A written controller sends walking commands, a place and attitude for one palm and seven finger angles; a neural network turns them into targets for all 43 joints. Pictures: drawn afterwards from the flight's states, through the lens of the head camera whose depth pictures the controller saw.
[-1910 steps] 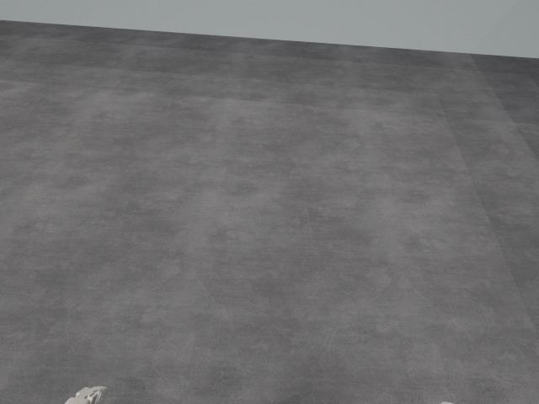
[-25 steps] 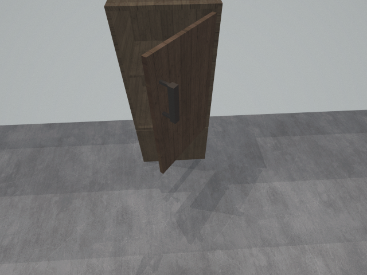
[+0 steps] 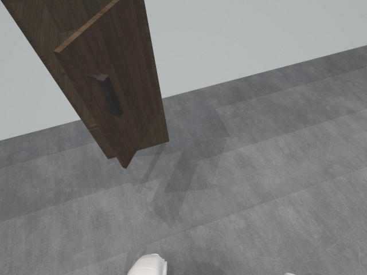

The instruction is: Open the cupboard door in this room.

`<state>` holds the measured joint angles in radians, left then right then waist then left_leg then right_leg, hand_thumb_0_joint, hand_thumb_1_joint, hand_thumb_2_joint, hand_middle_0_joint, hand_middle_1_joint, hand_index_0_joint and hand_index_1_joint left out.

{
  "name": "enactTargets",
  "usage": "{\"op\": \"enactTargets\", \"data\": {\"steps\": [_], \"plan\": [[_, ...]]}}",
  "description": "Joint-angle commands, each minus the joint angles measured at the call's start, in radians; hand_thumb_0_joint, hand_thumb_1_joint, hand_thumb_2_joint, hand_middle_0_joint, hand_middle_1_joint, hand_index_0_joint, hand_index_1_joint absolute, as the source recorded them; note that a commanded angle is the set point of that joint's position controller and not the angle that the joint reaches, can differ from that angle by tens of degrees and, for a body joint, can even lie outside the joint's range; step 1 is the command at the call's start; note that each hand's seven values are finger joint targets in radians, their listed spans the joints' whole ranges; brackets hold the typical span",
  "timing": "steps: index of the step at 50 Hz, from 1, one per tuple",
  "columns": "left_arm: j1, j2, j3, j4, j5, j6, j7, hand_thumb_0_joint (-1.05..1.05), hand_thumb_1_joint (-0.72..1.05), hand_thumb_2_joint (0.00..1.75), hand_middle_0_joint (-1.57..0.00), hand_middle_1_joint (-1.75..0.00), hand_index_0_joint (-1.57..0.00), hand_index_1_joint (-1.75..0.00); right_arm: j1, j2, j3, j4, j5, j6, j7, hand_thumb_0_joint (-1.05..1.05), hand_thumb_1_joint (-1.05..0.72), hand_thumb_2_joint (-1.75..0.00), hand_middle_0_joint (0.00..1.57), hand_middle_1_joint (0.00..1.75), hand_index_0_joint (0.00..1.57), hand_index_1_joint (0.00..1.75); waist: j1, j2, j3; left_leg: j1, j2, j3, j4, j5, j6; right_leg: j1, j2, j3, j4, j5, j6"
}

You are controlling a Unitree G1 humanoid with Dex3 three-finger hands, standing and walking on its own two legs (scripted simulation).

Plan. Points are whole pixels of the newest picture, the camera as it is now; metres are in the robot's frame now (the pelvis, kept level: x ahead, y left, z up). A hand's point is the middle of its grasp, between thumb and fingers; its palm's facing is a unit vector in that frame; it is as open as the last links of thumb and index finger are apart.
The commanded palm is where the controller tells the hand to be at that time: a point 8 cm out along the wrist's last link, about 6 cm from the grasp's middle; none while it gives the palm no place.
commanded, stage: walk to a spot facing it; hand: left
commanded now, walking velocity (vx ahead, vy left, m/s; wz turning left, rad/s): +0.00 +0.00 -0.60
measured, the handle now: (105, 95) +0.57 +0.29 +0.00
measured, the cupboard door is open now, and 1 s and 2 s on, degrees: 51 51 51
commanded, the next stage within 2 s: none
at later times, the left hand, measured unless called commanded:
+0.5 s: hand (114, 252) +0.17 +0.21 -0.16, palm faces -0.26 -0.94 -0.22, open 7.4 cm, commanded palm none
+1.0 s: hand (152, 226) +0.25 +0.12 -0.18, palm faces -0.55 -0.82 -0.17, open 7.4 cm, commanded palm none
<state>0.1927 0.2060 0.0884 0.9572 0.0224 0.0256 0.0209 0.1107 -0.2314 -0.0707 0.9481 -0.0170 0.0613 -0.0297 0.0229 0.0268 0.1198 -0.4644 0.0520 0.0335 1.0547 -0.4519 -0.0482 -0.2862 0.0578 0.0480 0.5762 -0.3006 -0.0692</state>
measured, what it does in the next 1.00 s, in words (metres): walks ahead, turning right: left foot, then right foot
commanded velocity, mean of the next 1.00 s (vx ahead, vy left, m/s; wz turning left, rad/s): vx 0.14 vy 0.00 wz -0.60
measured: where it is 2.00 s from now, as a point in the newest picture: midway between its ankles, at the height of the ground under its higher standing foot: (266, 236)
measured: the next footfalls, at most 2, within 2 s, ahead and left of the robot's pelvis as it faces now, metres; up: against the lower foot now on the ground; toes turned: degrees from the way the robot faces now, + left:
left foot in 0.26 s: +0.07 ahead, +0.15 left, +0.00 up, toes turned -11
right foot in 0.60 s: +0.02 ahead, -0.13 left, +0.00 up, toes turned -26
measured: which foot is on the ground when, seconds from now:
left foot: up 0.00-0.24, down 0.26-0.60, up 0.62-0.92, down 0.94-1.00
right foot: down 0.00-0.26, up 0.28-0.58, down 0.60-0.94, up 0.96-1.00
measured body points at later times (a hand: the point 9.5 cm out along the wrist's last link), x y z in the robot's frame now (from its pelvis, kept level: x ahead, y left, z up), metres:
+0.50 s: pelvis +0.02 +0.03 +0.01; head +0.09 +0.02 +0.45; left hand +0.19 +0.26 -0.14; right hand +0.01 -0.23 -0.13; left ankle +0.03 +0.16 -0.73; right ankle -0.02 -0.11 -0.68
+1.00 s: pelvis +0.10 -0.01 +0.00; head +0.14 -0.01 +0.44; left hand +0.28 +0.16 -0.16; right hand +0.01 -0.26 -0.13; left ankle +0.16 +0.08 -0.73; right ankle -0.02 -0.10 -0.70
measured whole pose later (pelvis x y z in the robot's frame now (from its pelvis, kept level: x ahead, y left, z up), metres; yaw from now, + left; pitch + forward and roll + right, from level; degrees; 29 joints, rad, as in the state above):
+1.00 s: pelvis +0.10 -0.01 +0.00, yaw -37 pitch +1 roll -1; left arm 0.26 0.21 0.08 0.97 0.03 0.03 -0.04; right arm 0.24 -0.21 -0.03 0.87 -0.04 -0.05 -0.01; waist 0.00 -0.02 0.03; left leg -0.31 0.06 0.10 0.60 -0.31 0.01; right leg -0.36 0.05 0.08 0.86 -0.47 -0.03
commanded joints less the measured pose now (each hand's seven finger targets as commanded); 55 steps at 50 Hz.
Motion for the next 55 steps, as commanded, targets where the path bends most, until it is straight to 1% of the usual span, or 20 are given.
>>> {"op": "enactTargets", "data": {"steps": [1,7,11,13,14,19,25,28,29,30,31,33,36,42,45,46,47,48,51,55], "plan": [[0.088,0.196,0.038,-0.049,0.002,-0.013,0.011,0.0,0.9,0.9,-0.2,-0.3,-0.2,-0.3,-0.028,-0.047,-0.007,-0.099,0.009,-0.026,-0.007,0.0,-0.9,-0.9,0.2,0.3,0.2,0.3,0.022,-0.124,-0.166,-0.069,-0.013,-0.036,-0.075,0.011,-0.012,0.242,-0.253,0.331,-0.163,0.646,-0.14],[0.083,0.208,0.046,-0.076,0.007,-0.006,0.006,0.0,0.9,0.9,-0.2,-0.3,-0.2,-0.3,-0.045,-0.054,-0.007,-0.138,0.017,-0.037,-0.012,0.0,-0.9,-0.9,0.2,0.3,0.2,0.3,0.021,-0.154,-0.171,-0.002,-0.037,-0.055,-0.223,0.002,0.0,0.217,-0.236,0.402,-0.156,0.63,-0.139],[-0.003,0.189,0.04,-0.105,-0.003,-0.001,0.001,0.0,0.9,0.9,-0.2,-0.3,-0.2,-0.3,0.1,-0.073,-0.006,-0.108,0.02,-0.056,-0.022,0.0,-0.9,-0.9,0.2,0.3,0.2,0.3,-0.061,-0.089,-0.202,0.321,-0.019,-0.068,-0.605,0.214,0.013,0.012,-0.156,0.366,-0.068,0.491,-0.046],[0.013,0.108,0.019,-0.145,-0.013,-0.003,-0.02,0.0,0.9,0.9,-0.2,-0.3,-0.2,-0.3,0.145,-0.226,-0.028,-0.12,-0.006,-0.067,-0.028,0.0,-0.9,-0.9,0.2,0.3,0.2,0.3,-0.057,0.315,-0.197,0.513,0.411,-0.461,-0.774,0.483,0.2,-0.317,0.046,0.068,0.275,-0.305,0.083],[-0.004,0.135,0.024,-0.162,0.0,-0.007,-0.03,0.0,0.9,0.9,-0.2,-0.3,-0.2,-0.3,0.148,-0.231,-0.023,-0.137,-0.013,-0.059,-0.031,0.0,-0.9,-0.9,0.2,0.3,0.2,0.3,-0.062,0.183,-0.151,0.357,0.47,-0.46,-0.756,0.487,0.271,-0.294,-0.01,0.028,0.463,-0.336,0.102],[-0.027,0.093,0.015,-0.135,-0.001,0.01,-0.052,0.0,0.9,0.9,-0.2,-0.3,-0.2,-0.3,0.126,-0.143,0.004,-0.135,-0.018,-0.07,-0.028,0.0,-0.9,-0.9,0.2,0.3,0.2,0.3,-0.022,0.169,-0.166,0.403,0.24,-0.077,-0.643,0.859,0.168,-0.303,-0.063,-0.042,0.581,-0.163,0.129],[-0.108,0.088,-0.001,-0.154,-0.002,0.005,-0.064,0.0,0.9,0.9,-0.2,-0.3,-0.2,-0.3,0.194,-0.181,-0.016,-0.099,-0.019,-0.06,-0.014,0.0,-0.9,-0.9,0.2,0.3,0.2,0.3,-0.067,0.205,-0.151,0.383,0.261,0.007,-0.611,0.768,0.147,-0.126,-0.051,-0.146,0.194,-0.131,0.099],[-0.009,0.123,0.008,-0.116,-0.004,-0.003,-0.059,0.0,0.9,0.9,-0.2,-0.3,-0.2,-0.3,0.164,-0.195,-0.022,-0.102,-0.008,-0.054,-0.008,0.0,-0.9,-0.9,0.2,0.3,0.2,0.3,0.0,0.14,-0.175,0.266,0.238,0.058,-0.469,0.632,0.079,0.129,-0.044,-0.152,-0.077,0.106,0.064],[0.083,0.202,0.025,-0.091,0.003,-0.011,-0.048,0.0,0.9,0.9,-0.2,-0.3,-0.2,-0.3,0.166,-0.155,-0.016,-0.118,0.003,-0.051,0.002,0.0,-0.9,-0.9,0.2,0.3,0.2,0.3,0.042,-0.059,-0.234,0.091,0.177,0.136,-0.285,0.369,0.022,0.355,-0.189,0.02,-0.164,0.245,0.007],[0.159,0.326,0.051,-0.068,0.005,-0.022,-0.031,0.0,0.9,0.9,-0.2,-0.3,-0.2,-0.3,0.113,-0.075,0.008,-0.172,0.007,-0.049,0.011,0.0,-0.9,-0.9,0.2,0.3,0.2,0.3,0.084,-0.361,-0.253,-0.17,0.019,0.158,0.007,-0.216,-0.026,0.446,-0.463,0.416,-0.239,0.432,-0.123],[0.189,0.34,0.045,-0.066,-0.011,-0.015,-0.019,0.0,0.9,0.9,-0.2,-0.3,-0.2,-0.3,0.072,-0.114,0.005,-0.182,0.005,-0.038,0.005,0.0,-0.9,-0.9,0.2,0.3,0.2,0.3,0.11,-0.251,-0.21,-0.2,0.049,0.002,0.092,-0.241,-0.012,0.342,-0.482,0.422,-0.259,0.227,-0.19],[0.063,0.256,0.036,-0.092,-0.005,-0.013,-0.005,0.0,0.9,0.9,-0.2,-0.3,-0.2,-0.3,0.043,-0.125,-0.003,-0.164,0.001,-0.046,0.009,0.0,-0.9,-0.9,0.2,0.3,0.2,0.3,0.051,-0.313,-0.149,-0.242,0.075,-0.032,0.116,-0.094,-0.013,0.269,-0.358,0.372,-0.273,0.056,-0.161],[0.006,0.218,0.024,-0.108,0.003,-0.025,-0.012,0.0,0.9,0.9,-0.2,-0.3,-0.2,-0.3,0.08,-0.089,-0.004,-0.122,-0.005,-0.045,0.027,0.0,-0.9,-0.9,0.2,0.3,0.2,0.3,0.001,-0.174,-0.14,-0.075,0.049,0.013,-0.006,0.025,-0.022,0.111,-0.273,0.258,-0.29,-0.024,-0.126],[0.016,0.232,0.031,-0.095,0.007,-0.041,-0.032,0.0,0.9,0.9,-0.2,-0.3,-0.2,-0.3,0.083,-0.074,-0.01,-0.135,-0.002,-0.071,0.037,0.0,-0.9,-0.9,0.2,0.3,0.2,0.3,-0.007,-0.184,-0.078,0.046,-0.008,0.032,-0.279,0.045,-0.009,0.009,-0.246,0.325,-0.337,-0.232,-0.14],[-0.032,0.194,0.029,-0.104,0.001,-0.041,-0.039,0.0,0.9,0.9,-0.2,-0.3,-0.2,-0.3,0.217,-0.08,-0.009,-0.096,0.0,-0.097,0.023,0.0,-0.9,-0.9,0.2,0.3,0.2,0.3,-0.08,-0.13,-0.097,0.368,-0.034,0.051,-0.558,0.137,-0.002,-0.17,-0.162,0.28,-0.218,-0.245,-0.08],[-0.045,0.135,0.017,-0.12,-0.002,-0.04,-0.043,0.0,0.9,0.9,-0.2,-0.3,-0.2,-0.3,0.331,-0.139,-0.019,-0.058,-0.005,-0.11,0.006,0.0,-0.9,-0.9,0.2,0.3,0.2,0.3,-0.133,0.04,-0.136,0.548,0.079,-0.077,-0.686,0.006,0.031,-0.307,-0.082,0.204,-0.048,-0.248,-0.036],[-0.056,0.057,0.001,-0.15,-0.011,-0.041,-0.054,0.0,0.9,0.9,-0.2,-0.3,-0.2,-0.3,0.455,-0.253,-0.041,-0.035,-0.031,-0.117,-0.002,0.0,-0.9,-0.9,0.2,0.3,0.2,0.3,-0.179,0.349,-0.155,0.645,0.391,-0.486,-0.833,-0.233,0.135,-0.503,0.055,0.006,0.328,-0.324,0.032],[-0.139,0.089,0.009,-0.187,0.001,-0.055,-0.062,0.0,0.9,0.9,-0.2,-0.3,-0.2,-0.3,0.468,-0.257,-0.034,-0.037,-0.028,-0.119,-0.01,0.0,-0.9,-0.9,0.2,0.3,0.2,0.3,-0.179,0.213,-0.097,0.546,0.508,-0.614,-0.913,-0.252,0.222,-0.561,-0.05,0.019,0.493,-0.27,0.037],[-0.099,0.073,0.014,-0.128,0.019,-0.054,-0.082,0.0,0.9,0.9,-0.2,-0.3,-0.2,-0.3,0.31,-0.12,0.011,-0.064,-0.023,-0.132,0.001,0.0,-0.9,-0.9,0.2,0.3,0.2,0.3,-0.066,0.108,-0.004,0.371,0.351,-0.279,-0.881,0.074,0.144,-0.528,-0.135,-0.011,0.687,-0.012,0.057],[-0.111,0.007,-0.014,-0.111,0.009,-0.04,-0.089,0.0,0.9,0.9,-0.2,-0.3,-0.2,-0.3,0.4,-0.072,0.029,-0.005,-0.016,-0.152,-0.009,0.0,-0.9,-0.9,0.2,0.3,0.2,0.3,-0.072,0.121,-0.095,0.526,0.248,0.049,-0.764,0.684,0.095,-0.515,-0.122,-0.092,0.6,0.063,0.066]]}}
